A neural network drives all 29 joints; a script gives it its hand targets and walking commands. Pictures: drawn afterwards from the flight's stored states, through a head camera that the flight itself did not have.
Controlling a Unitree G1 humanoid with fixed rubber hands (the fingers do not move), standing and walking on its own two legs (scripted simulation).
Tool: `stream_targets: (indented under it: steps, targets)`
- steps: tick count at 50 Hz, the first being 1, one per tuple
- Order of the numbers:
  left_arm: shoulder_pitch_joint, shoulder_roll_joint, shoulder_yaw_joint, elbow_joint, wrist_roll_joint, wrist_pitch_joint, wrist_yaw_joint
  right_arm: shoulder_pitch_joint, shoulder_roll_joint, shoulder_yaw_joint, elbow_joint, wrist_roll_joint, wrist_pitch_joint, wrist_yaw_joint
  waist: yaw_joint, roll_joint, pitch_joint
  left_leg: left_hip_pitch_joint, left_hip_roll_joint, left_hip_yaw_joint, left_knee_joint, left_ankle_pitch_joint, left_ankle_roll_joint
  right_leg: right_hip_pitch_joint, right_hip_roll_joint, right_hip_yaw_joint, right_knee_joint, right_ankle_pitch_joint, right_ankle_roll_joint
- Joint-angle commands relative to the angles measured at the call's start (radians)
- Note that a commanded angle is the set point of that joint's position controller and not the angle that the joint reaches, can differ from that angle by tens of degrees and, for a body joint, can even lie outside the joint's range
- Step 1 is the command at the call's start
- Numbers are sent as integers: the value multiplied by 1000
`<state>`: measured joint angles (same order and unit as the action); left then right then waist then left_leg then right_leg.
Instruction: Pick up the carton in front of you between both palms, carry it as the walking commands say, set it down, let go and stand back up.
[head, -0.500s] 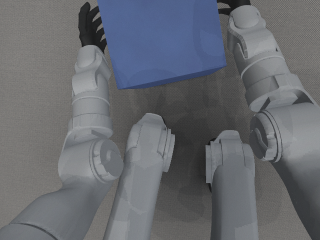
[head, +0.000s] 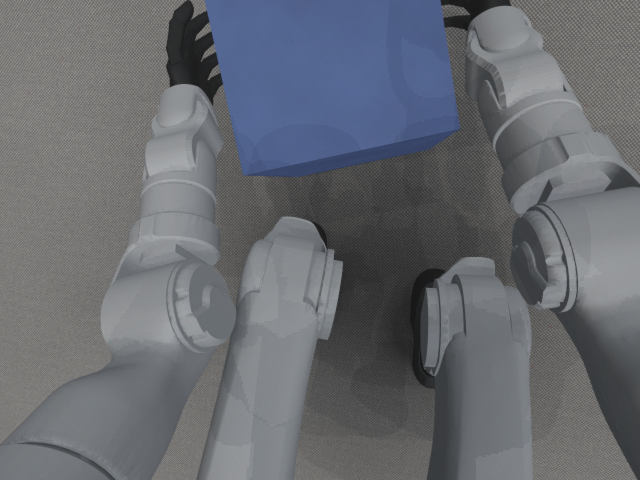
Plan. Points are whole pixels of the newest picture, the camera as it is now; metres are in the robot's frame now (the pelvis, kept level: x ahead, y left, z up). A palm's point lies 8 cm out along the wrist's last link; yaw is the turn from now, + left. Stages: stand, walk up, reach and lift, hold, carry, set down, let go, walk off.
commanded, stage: set down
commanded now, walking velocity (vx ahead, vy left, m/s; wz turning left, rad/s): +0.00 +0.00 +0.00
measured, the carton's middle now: (340, 79) +0.48 +0.10 -0.25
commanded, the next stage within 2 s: let go in 1.76 s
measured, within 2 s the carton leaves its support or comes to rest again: rests again in 0.06 s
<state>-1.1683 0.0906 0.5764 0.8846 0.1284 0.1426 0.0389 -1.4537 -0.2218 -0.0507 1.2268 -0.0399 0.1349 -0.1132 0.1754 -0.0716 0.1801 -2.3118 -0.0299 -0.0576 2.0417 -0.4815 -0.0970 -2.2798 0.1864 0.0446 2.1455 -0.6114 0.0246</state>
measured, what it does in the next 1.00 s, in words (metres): stands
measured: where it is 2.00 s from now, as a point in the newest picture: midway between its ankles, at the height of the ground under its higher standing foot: (363, 322)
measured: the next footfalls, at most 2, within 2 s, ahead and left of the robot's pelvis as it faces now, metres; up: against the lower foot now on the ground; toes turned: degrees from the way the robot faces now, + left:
none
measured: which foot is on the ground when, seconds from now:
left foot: down 0.00-1.00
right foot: down 0.00-1.00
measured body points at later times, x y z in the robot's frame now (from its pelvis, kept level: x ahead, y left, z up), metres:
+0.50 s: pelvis -0.01 +0.00 -0.01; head +0.35 +0.00 +0.26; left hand +0.45 +0.26 -0.19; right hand +0.56 -0.04 -0.19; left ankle +0.13 +0.14 -0.36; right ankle +0.09 -0.10 -0.36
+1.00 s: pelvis -0.01 +0.02 +0.02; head +0.33 +0.05 +0.31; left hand +0.44 +0.31 -0.12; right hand +0.57 -0.04 -0.11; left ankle +0.13 +0.14 -0.36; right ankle +0.09 -0.10 -0.36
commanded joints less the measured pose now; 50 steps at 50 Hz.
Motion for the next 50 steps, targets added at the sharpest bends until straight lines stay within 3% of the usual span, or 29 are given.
stream_targets:
  steps: [1, 13, 19, 22, 23, 24, 27, 33, 40, 45, 50]
  targets:
    - [-541, -525, -298, -22, -51, -31, -193, -389, 723, 139, -118, 44, -54, 199, 93, -99, -893, 519, -47, 133, -79, 335, 61, 242, -6, -42, -213, 231, -32]
    - [-484, -406, -221, 75, -35, -49, -181, -343, 595, 102, -70, -1, -61, 204, 70, -107, -757, 420, -38, 115, -73, 262, 72, 215, -28, -16, -208, 192, -44]
    - [-434, -315, -173, 122, -26, -75, -156, -372, 471, 111, -72, 5, -73, 183, 84, -101, -748, 410, -23, 125, -62, 237, 63, 273, -46, -1, -205, 174, -35]
    - [-314, -92, -86, 179, -35, -110, -104, -347, 235, 108, -79, 32, -82, 134, 101, -86, -759, 429, -5, 138, -55, 234, 52, 326, -66, 7, -204, 159, -21]
    - [-219, 107, -18, 203, -39, -132, -55, -290, 25, 73, -73, 35, -88, 90, 106, -77, -763, 442, 5, 142, -56, 234, 45, 344, -79, 12, -204, 155, -13]
    - [-184, 213, -23, 202, -64, -151, -18, -272, -89, 82, -84, 58, -91, 58, 117, -57, -774, 458, 14, 141, -58, 246, 40, 359, -91, 21, -201, 161, -9]
    - [-202, 326, -57, 204, -148, -199, 36, -280, -167, 112, -92, 103, -91, 22, 122, -85, -819, 446, 33, 135, -63, 282, 39, 389, -118, 36, -192, 199, 5]
    - [-231, 317, -185, 168, -306, -226, 26, -289, -155, 180, -208, 178, -93, 29, 98, -128, -941, 490, 49, 123, -46, 391, 39, 483, -135, 27, -155, 284, 4]
    - [-123, 346, -243, -8, -398, -192, 57, -252, -224, 153, -376, 172, -61, 16, 99, -129, -1251, 762, 31, 130, -97, 444, 44, 615, -122, -49, -150, 226, -1]
    - [-48, 318, -259, -194, -384, -113, 93, -196, -230, 97, -460, 150, 1, 15, 94, -98, -1368, 948, -1, 146, -188, 386, 47, 626, -96, -104, -219, 117, -12]
    - [-32, 222, -260, -202, -326, -66, 95, -109, -228, 6, -328, 101, 24, 41, 54, -17, -1096, 861, -11, 136, -277, 255, 33, 426, -91, -107, -309, 2, -27]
